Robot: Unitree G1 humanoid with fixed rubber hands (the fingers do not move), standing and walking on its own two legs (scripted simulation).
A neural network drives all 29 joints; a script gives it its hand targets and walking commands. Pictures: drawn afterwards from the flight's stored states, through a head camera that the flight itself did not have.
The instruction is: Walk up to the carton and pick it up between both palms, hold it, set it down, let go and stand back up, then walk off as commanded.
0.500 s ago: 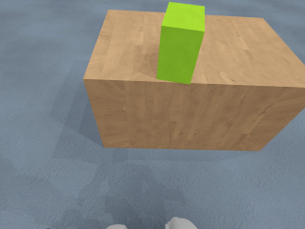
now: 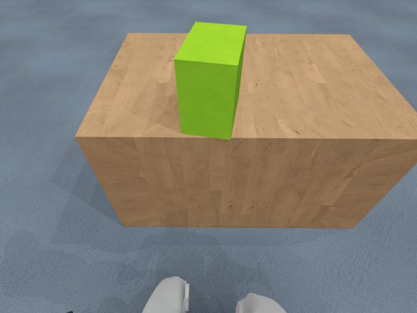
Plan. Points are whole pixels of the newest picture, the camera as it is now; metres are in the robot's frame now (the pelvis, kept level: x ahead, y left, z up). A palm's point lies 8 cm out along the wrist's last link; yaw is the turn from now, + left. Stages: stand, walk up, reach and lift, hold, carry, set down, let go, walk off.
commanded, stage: walk up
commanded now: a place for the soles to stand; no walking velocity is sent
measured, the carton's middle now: (213, 81) +0.76 +0.01 +0.04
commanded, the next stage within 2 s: none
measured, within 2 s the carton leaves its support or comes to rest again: neither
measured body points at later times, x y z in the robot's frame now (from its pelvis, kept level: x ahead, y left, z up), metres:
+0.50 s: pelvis +0.11 -0.02 +0.01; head +0.10 -0.01 +0.46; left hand +0.19 +0.31 -0.10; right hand +0.12 -0.34 -0.10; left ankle +0.10 +0.10 -0.69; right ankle +0.24 -0.16 -0.65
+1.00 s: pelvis +0.25 -0.05 -0.03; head +0.27 -0.06 +0.42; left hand +0.25 +0.29 -0.13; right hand +0.39 -0.39 -0.13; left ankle +0.35 +0.08 -0.68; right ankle +0.30 -0.20 -0.69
